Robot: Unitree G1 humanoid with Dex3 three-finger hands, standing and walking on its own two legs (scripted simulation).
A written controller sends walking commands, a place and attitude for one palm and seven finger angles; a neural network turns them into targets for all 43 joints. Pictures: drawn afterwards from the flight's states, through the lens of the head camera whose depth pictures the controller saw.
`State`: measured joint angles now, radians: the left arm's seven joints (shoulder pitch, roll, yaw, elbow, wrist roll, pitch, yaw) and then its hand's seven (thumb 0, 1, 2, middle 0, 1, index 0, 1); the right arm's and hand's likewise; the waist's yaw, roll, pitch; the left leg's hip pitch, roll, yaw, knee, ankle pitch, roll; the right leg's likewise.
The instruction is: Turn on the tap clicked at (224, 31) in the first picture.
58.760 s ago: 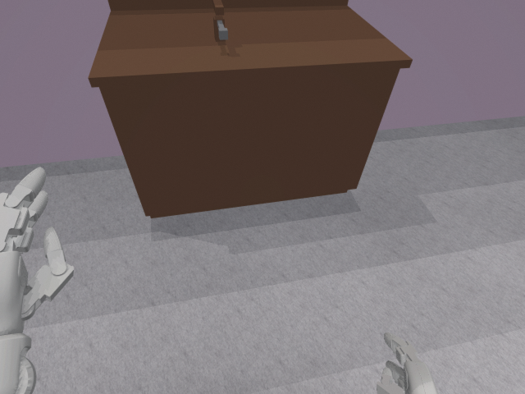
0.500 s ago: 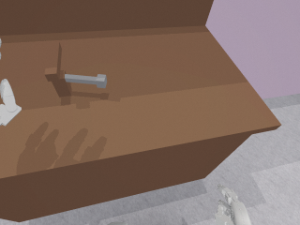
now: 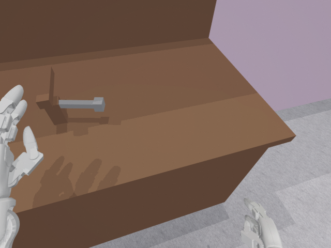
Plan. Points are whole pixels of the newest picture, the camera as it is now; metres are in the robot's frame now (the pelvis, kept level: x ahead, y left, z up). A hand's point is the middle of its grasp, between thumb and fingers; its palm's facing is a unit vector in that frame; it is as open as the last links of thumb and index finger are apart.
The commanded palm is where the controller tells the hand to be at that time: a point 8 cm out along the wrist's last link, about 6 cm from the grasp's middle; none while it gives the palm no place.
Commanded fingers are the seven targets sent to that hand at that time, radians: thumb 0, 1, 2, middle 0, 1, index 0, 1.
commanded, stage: come to a stop and stand still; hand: left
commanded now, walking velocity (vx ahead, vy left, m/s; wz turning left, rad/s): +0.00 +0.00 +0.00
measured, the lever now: (99, 104) +0.44 +0.23 +0.08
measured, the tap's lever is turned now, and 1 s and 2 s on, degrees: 74 74 74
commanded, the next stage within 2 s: look again from close up in 0.14 s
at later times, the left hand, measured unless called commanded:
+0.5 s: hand (22, 159) +0.21 +0.28 +0.16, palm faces +0.39 -0.85 -0.37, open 7.4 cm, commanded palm +0.16 +0.30 +0.18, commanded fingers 0.00 0.90 0.90 -0.20 -0.30 -0.20 -0.30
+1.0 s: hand (38, 174) +0.20 +0.24 +0.15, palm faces +0.31 -0.86 -0.41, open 7.4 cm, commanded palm +0.14 +0.29 +0.18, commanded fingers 0.00 0.90 0.90 -0.20 -0.30 -0.20 -0.30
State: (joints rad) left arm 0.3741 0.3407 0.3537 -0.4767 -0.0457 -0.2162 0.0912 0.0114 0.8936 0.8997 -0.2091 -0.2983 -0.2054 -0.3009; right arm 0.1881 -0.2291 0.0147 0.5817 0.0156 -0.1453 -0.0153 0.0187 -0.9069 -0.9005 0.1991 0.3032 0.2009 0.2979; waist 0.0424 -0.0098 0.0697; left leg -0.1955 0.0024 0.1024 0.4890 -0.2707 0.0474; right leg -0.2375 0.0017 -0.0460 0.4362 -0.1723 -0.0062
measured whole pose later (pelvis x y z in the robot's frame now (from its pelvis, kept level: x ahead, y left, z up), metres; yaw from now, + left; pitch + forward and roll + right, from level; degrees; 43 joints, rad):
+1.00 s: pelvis -0.02 +0.01 +0.00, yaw +0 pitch -2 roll +0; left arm 0.45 0.38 0.33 -0.42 -0.06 -0.25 0.06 0.01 0.89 0.90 -0.21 -0.30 -0.21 -0.30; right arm 0.22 -0.18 0.02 0.59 0.02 -0.14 0.00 0.02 -0.91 -0.90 0.20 0.30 0.20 0.30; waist 0.01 0.00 0.05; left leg -0.23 -0.02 0.11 0.51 -0.26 0.06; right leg -0.24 -0.03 -0.07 0.50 -0.23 0.00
